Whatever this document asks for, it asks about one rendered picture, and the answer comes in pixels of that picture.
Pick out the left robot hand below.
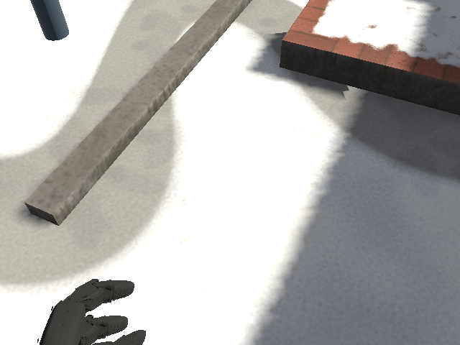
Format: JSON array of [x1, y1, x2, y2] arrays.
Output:
[[37, 279, 146, 345]]

